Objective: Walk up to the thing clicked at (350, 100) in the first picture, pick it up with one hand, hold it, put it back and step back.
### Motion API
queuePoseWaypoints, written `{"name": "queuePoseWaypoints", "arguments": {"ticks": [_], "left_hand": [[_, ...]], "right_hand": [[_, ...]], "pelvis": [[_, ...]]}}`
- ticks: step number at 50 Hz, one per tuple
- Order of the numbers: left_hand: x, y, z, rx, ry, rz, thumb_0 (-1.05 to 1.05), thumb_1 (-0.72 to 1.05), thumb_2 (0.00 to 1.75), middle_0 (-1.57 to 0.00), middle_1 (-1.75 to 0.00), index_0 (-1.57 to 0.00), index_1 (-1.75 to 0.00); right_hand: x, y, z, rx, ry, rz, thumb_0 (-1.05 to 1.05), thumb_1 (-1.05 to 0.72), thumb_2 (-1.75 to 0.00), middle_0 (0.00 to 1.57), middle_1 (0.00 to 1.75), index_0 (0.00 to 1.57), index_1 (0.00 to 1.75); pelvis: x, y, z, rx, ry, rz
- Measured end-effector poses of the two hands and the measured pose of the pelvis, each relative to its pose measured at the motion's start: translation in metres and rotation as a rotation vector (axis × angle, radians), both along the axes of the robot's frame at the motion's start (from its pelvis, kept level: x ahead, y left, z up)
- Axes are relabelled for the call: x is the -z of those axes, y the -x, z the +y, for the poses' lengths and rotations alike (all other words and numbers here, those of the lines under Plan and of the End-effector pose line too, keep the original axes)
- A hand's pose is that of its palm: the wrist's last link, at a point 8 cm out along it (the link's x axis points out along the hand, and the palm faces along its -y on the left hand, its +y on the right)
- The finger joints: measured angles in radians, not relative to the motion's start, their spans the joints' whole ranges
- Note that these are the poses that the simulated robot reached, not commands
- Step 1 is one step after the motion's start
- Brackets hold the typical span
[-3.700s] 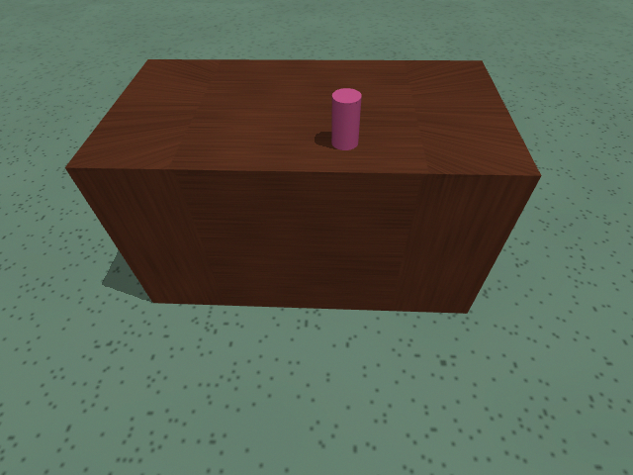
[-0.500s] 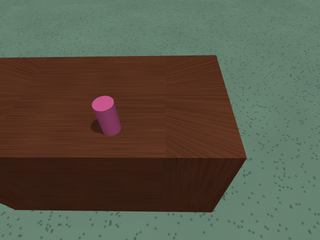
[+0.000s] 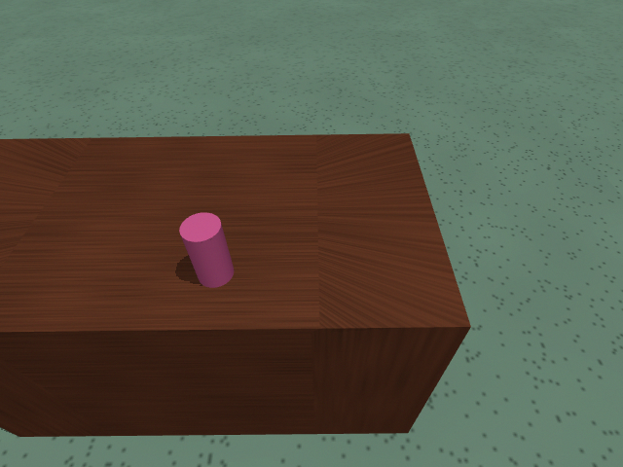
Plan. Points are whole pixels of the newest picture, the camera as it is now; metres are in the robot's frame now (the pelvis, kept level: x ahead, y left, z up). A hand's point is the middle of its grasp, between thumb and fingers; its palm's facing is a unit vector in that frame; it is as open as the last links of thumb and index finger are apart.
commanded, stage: walk up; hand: left
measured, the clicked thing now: (208, 251) +0.50 +0.22 -0.06
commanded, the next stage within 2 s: stand in 0.54 s
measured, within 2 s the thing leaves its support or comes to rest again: neither
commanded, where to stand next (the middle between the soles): +0.07 +0.01 m, yaw +0 degrees
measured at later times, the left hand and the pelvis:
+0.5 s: hand out of the picture +0.08 +0.25 -0.15, palm faces -0.02 -0.94 -0.35, open 7.4 cm; pelvis +0.01 +0.00 +0.00, yaw +0 degrees
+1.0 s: hand out of the picture +0.09 +0.25 -0.15, palm faces -0.03 -0.94 -0.34, open 7.4 cm; pelvis +0.01 +0.00 +0.00, yaw +0 degrees
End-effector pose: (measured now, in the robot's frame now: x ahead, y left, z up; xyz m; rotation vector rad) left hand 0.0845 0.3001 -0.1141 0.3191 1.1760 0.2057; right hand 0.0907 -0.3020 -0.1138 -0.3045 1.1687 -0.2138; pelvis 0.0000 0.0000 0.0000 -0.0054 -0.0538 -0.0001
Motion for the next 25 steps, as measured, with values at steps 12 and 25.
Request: {"name": "queuePoseWaypoints", "arguments": {"ticks": [12, 25], "left_hand": [[0.001, 0.007, -0.001, -0.002, -0.001, 0.032, 0.0, 0.9, 0.9, -0.21, -0.3, -0.2, -0.3], [0.003, 0.007, -0.003, -0.007, 0.005, 0.055, 0.0, 0.9, 0.9, -0.21, -0.3, -0.2, -0.3]], "right_hand": [[0.004, 0.013, 0.003, 0.011, -0.014, 0.038, 0.01, -0.9, -0.9, 0.2, 0.3, 0.2, 0.3], [0.008, 0.022, 0.006, 0.027, -0.02, 0.079, 0.01, -0.9, -0.9, 0.2, 0.3, 0.2, 0.3]], "pelvis": [[-0.001, -0.001, -0.001, 0.002, 0.0, 0.004], [-0.002, -0.006, 0.0, 0.003, -0.001, 0.009]]}}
